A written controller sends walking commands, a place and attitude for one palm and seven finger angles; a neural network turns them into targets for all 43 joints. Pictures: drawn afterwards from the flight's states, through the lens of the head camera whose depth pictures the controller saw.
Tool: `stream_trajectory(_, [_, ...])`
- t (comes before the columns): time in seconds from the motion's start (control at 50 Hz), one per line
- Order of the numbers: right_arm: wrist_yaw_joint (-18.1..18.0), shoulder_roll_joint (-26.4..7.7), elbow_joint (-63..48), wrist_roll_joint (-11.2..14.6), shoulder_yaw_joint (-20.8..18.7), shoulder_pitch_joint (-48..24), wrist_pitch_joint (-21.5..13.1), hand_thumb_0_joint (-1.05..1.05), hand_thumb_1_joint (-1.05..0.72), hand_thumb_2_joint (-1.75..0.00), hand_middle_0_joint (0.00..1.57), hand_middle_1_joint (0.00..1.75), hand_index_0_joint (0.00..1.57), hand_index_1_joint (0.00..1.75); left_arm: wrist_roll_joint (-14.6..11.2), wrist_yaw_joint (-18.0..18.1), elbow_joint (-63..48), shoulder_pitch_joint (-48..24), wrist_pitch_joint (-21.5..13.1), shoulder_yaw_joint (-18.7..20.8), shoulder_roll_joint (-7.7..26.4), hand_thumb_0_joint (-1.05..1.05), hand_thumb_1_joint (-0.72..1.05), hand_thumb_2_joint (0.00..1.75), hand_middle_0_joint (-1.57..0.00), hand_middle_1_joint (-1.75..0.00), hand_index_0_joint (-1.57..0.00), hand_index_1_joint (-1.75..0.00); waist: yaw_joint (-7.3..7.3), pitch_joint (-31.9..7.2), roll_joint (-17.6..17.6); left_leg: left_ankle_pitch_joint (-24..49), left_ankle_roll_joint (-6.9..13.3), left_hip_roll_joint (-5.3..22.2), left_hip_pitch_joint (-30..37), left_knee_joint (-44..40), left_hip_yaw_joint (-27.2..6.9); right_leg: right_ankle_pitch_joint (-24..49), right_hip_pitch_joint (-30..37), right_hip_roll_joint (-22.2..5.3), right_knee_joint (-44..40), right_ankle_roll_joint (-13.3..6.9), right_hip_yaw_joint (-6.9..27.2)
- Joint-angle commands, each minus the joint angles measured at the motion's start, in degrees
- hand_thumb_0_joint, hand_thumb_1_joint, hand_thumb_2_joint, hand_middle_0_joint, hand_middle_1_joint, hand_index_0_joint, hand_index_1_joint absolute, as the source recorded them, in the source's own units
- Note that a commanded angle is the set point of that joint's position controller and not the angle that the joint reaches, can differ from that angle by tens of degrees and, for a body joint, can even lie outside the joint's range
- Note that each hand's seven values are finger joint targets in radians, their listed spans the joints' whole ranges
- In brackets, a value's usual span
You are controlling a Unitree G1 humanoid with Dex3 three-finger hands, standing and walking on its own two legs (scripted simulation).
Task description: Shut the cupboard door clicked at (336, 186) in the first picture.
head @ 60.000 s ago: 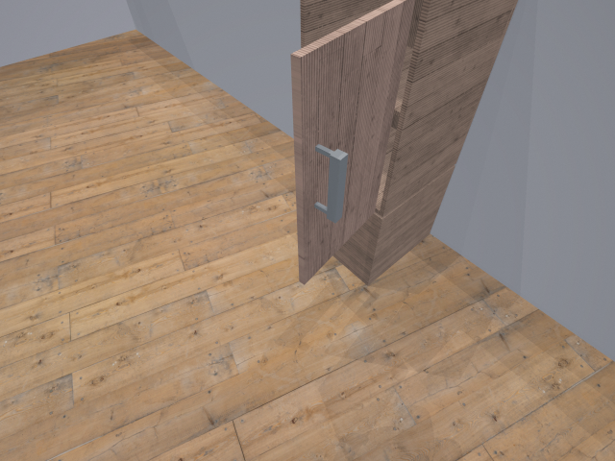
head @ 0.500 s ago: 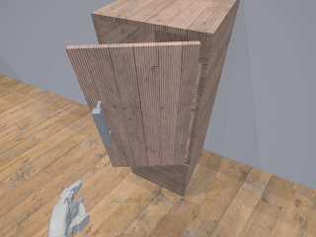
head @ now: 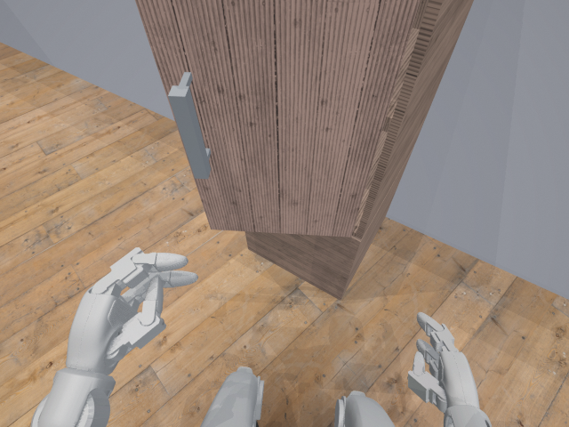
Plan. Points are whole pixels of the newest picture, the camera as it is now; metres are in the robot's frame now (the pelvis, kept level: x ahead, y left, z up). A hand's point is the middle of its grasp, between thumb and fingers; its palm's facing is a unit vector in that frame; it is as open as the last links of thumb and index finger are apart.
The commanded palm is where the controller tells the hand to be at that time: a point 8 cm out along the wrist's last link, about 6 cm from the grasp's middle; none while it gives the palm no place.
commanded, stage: raise the hand and make a fist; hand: left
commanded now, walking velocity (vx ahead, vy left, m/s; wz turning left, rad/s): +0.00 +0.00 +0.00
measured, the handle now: (195, 128) +0.52 +0.20 +0.11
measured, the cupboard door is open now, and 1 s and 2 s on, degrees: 28 28 28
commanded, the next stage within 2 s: bring the fist close to the handle in 1.26 s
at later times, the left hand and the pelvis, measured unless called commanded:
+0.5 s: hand (132, 318) +0.22 +0.20 +0.09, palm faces +0.03 -1.00 -0.04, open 3.2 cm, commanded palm +0.20 +0.25 +0.09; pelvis +0.01 +0.02 +0.03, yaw -1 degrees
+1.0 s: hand (138, 285) +0.25 +0.19 +0.11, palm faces +0.03 -1.00 -0.05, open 3.1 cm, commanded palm +0.22 +0.25 +0.11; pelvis +0.02 +0.01 +0.04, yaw +0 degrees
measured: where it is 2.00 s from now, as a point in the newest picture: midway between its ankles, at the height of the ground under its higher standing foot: outside the picture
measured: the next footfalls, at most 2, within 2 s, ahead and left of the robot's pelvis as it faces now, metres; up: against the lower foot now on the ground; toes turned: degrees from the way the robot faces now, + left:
none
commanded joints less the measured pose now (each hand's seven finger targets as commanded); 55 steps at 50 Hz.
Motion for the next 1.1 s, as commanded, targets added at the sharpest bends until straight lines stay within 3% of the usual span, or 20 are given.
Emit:
stream_trajectory(0.0, [-1.32, -8.16, -12.72, 1.58, -4.49, -0.07, -0.55, 0.0, -0.9, -0.9, 0.2, 0.3, 0.2, 0.3, -1.09, 0.75, -7.03, 9.26, 11.56, 7.39, 8.15, 0.0, 0.9, 0.9, -0.81, -0.96, -0.81, -0.96, 1.18, -14.67, -5.92, 10.43, 3.29, -3.29, 11.04, -13.98, 2.42, 6.91, 15.15, 0.13, -20.63, 1.77, 8.58])
stream_trajectory(0.04, [-1.22, -6.8, -13.06, 1.01, -4.28, -0.31, -0.02, 0.0, -0.9, -0.9, 0.2, 0.3, 0.2, 0.3, -1.36, 5.05, -12.42, 7.43, 11.46, 10.32, 8.66, 0.0, 0.9, 0.9, -0.84, -1.0, -0.84, -1.0, 1.76, -15.61, -5.52, 13.15, 3.07, -3.01, 13.38, -15.3, 2.22, 12.57, 16.63, 0.36, -19.42, 1.95, 6.93])
stream_trajectory(0.08, [-1.2, -6.18, -12.33, 0.3, -3.82, -0.32, -0.33, 0.0, -0.9, -0.9, 0.2, 0.3, 0.2, 0.3, -0.64, 9.74, -16.44, 5.3, 7.17, 11.77, 9.27, 0.0, 0.9, 0.9, -0.88, -1.04, -0.88, -1.04, 1.89, -14.59, -3.98, 14.92, 3.0, -2.46, 14.84, -16.22, 1.6, 15.6, 15.11, 1.64, -16.86, 1.15, 4.01])
stream_trajectory(0.14, [-0.3, -6.55, -10.34, -0.88, -3.43, 1.66, -1.51, 0.0, -0.9, -0.9, 0.2, 0.3, 0.2, 0.3, 1.1, 12.56, -16.74, 3.36, -1.43, 6.38, 5.48, 0.0, 0.9, 0.9, -0.93, -1.1, -0.93, -1.1, -0.97, -10.22, -1.7, 13.41, 2.61, -2.01, 15.87, -16.27, 0.54, 13.54, 8.02, 2.13, -14.92, 0.61, 2.04])
stream_trajectory(0.2, [0.03, -8.3, -9.32, -1.12, -3.36, 2.23, -2.42, 0.0, -0.9, -0.9, 0.2, 0.3, 0.2, 0.3, 2.34, 10.3, -13.0, 1.86, -5.96, 0.99, 3.62, 0.0, 0.9, 0.9, -0.99, -1.16, -0.99, -1.16, -3.84, -6.56, -1.04, 6.52, 2.72, -2.0, 13.49, -15.55, 0.01, 6.08, 2.83, 1.93, -15.4, 0.47, 2.52])
stream_trajectory(0.24, [-0.19, -9.39, -9.74, -0.61, -3.42, 2.85, -2.89, 0.0, -0.9, -0.9, 0.2, 0.3, 0.2, 0.3, 2.41, 7.55, -11.33, 2.67, -5.41, -1.65, 3.29, 0.0, 0.9, 0.9, -1.02, -1.2, -1.02, -1.2, -4.45, -5.93, -0.55, 1.3, 2.76, -2.04, 13.07, -17.0, -0.53, 2.34, 2.27, 1.76, -16.46, 0.45, 2.85])
stream_trajectory(0.28, [-0.48, -10.02, -10.82, 0.17, -3.49, 3.1, -3.07, 0.0, -0.9, -0.9, 0.2, 0.3, 0.2, 0.3, 2.36, 5.59, -11.21, 4.06, -2.6, -1.61, 4.72, 0.0, 0.9, 0.9, -1.06, -1.24, -1.06, -1.24, -3.65, -7.32, 1.12, -1.03, 2.97, -2.29, 13.84, -19.01, -0.94, 1.66, 4.41, 1.72, -17.25, 0.31, 3.07])
stream_trajectory(0.38, [-1.28, -9.28, -12.19, 0.14, -3.66, 2.79, -1.52, 0.0, -0.9, -0.9, 0.2, 0.3, 0.2, 0.3, 1.04, 8.59, -17.77, 4.62, 2.16, 8.37, 11.88, 0.0, 0.9, 0.9, -1.15, -1.34, -1.15, -1.34, -0.06, -13.83, 1.39, 5.82, 2.89, -2.52, 18.38, -21.31, -0.51, 7.44, 11.33, 2.2, -17.69, 0.15, 2.1])
stream_trajectory(0.42, [-0.97, -8.48, -12.78, -0.03, -3.3, 2.62, -0.96, 0.0, -0.9, -0.9, 0.2, 0.3, 0.2, 0.3, 0.62, 11.13, -20.52, 4.28, 1.39, 7.8, 9.48, 0.0, 0.9, 0.9, -1.19, -1.38, -1.19, -1.38, -0.17, -13.14, 2.67, 8.69, 2.52, -2.34, 20.61, -21.78, -0.48, 10.28, 11.62, 2.32, -17.36, 0.07, 1.26])
stream_trajectory(0.48, [-0.41, -8.44, -12.21, -0.57, -2.83, 3.31, -0.3, 0.0, -0.9, -0.9, 0.2, 0.3, 0.2, 0.3, 1.23, 13.08, -18.04, 3.31, 0.14, 5.66, 6.79, 0.0, 0.9, 0.9, -1.24, -1.44, -1.24, -1.44, -1.91, -9.06, 1.7, 9.45, 2.44, -2.05, 20.13, -21.33, -0.88, 11.38, 9.9, 2.77, -17.53, 0.13, 0.63])
stream_trajectory(0.54, [0.14, -9.3, -11.78, -0.46, -2.69, 3.89, -0.1, 0.0, -0.9, -0.9, 0.2, 0.3, 0.2, 0.3, 2.61, 10.86, -12.4, 2.97, 0.71, 0.22, 3.62, 0.0, 0.9, 0.9, -1.3, -1.5, -1.3, -1.5, -4.39, -4.17, 0.3, 5.71, 2.34, -1.76, 18.58, -21.23, -1.01, 9.03, 6.95, 2.57, -18.73, 0.48, 0.69])
stream_trajectory(0.58, [-0.04, -9.98, -12.11, -0.22, -2.68, 4.38, -0.06, 0.0, -0.9, -0.9, 0.2, 0.3, 0.2, 0.3, 3.08, 8.21, -10.12, 2.57, 2.17, -0.93, 4.29, 0.0, 0.9, 0.9, -1.3, -1.5, -1.3, -1.5, -4.6, -3.97, -0.6, 5.66, 2.79, -2.04, 17.92, -21.12, -0.75, 8.84, 8.26, 2.44, -19.67, 0.43, 1.39])
stream_trajectory(0.62, [-0.24, -10.2, -12.48, 0.08, -2.62, 4.74, -0.18, 0.0, -0.9, -0.9, 0.2, 0.3, 0.2, 0.3, 2.81, 6.02, -10.89, 1.35, 3.47, -0.03, 6.35, 0.0, 0.9, 0.9, -1.3, -1.5, -1.3, -1.5, -3.98, -5.8, 0.24, 6.89, 2.79, -2.2, 19.01, -21.31, -0.31, 9.67, 9.9, 2.21, -20.51, 0.38, 1.96])
stream_trajectory(0.68, [-0.85, -9.88, -12.83, 0.05, -2.46, 4.42, -0.11, 0.0, -0.9, -0.9, 0.2, 0.3, 0.2, 0.3, 1.66, 5.95, -14.5, -0.9, 3.86, 5.51, 10.93, 0.0, 0.9, 0.9, -1.3, -1.5, -1.3, -1.5, -2.36, -9.05, 0.98, 10.08, 2.9, -2.43, 20.9, -21.59, 0.13, 12.05, 13.18, 2.43, -20.8, 0.21, 2.3])
stream_trajectory(0.78, [-0.63, -8.64, -12.1, -0.5, -1.94, 3.71, -0.14, 0.0, -0.9, -0.9, 0.2, 0.3, 0.2, 0.3, -0.29, 9.15, -16.76, -2.57, 1.05, 9.47, 10.92, 0.0, 0.9, 0.9, -1.3, -1.5, -1.3, -1.5, -1.5, -10.42, 1.32, 14.26, 2.66, -2.65, 22.25, -21.07, 0.52, 15.96, 15.14, 2.61, -20.29, 0.12, 2.14])
stream_trajectory(0.88, [-0.1, -9.58, -11.29, -0.02, -2.38, 4.5, -0.16, 0.0, -0.9, -0.9, 0.2, 0.3, 0.2, 0.3, 0.12, 6.31, -8.5, 0.46, 2.74, 2.72, 5.15, 0.0, 0.9, 0.9, -1.3, -1.5, -1.3, -1.5, -3.4, -6.96, -1.16, 13.12, 2.82, -2.7, 20.48, -20.72, 1.13, 15.67, 14.07, 2.19, -21.79, 0.71, 2.7])
stream_trajectory(0.92, [-0.23, -9.98, -11.43, 0.34, -2.67, 5.09, -0.08, 0.0, -0.9, -0.9, 0.2, 0.3, 0.2, 0.3, 0.29, 4.33, -7.26, 0.86, 4.56, 1.82, 5.68, 0.0, 0.9, 0.9, -1.3, -1.5, -1.3, -1.5, -3.43, -6.87, -2.36, 13.29, 2.93, -2.81, 20.15, -20.73, 1.5, 16.48, 14.82, 1.74, -22.7, 1.03, 3.51])
stream_trajectory(0.98, [-0.74, -10.01, -11.81, 0.36, -2.94, 4.73, 0.04, 0.0, -0.9, -0.9, 0.2, 0.3, 0.2, 0.3, -0.24, 3.78, -8.58, -0.02, 5.42, 5.47, 9.35, 0.0, 0.9, 0.9, -1.3, -1.5, -1.3, -1.5, -2.33, -8.37, -3.54, 14.92, 3.16, -3.1, 19.63, -20.29, 1.96, 18.08, 17.67, 1.33, -23.47, 1.25, 5.14])
stream_trajectory(1.04, [-0.72, -9.09, -11.7, -0.12, -2.81, 4.32, 0.16, 0.0, -0.9, -0.9, 0.2, 0.3, 0.2, 0.3, -0.98, 5.74, -12.13, -2.94, 2.69, 9.34, 11.03, 0.0, 0.9, 0.9, -1.3, -1.5, -1.3, -1.5, -1.43, -11.07, -3.8, 17.05, 2.85, -3.05, 20.35, -19.88, 2.16, 21.59, 19.14, 1.05, -22.12, 1.42, 5.34])
stream_trajectory(1.08, [-0.6, -8.75, -11.08, -0.43, -2.74, 3.92, 0.01, 0.0, -0.9, -0.9, 0.2, 0.3, 0.2, 0.3, -0.82, 7.72, -13.86, -3.9, -0.09, 10.58, 11.68, 0.0, 0.9, 0.9, -1.3, -1.5, -1.3, -1.5, -1.06, -11.35, -1.43, 17.65, 2.84, -3.04, 20.57, -19.35, 2.18, 21.67, 18.61, 1.39, -21.02, 0.99, 5.12])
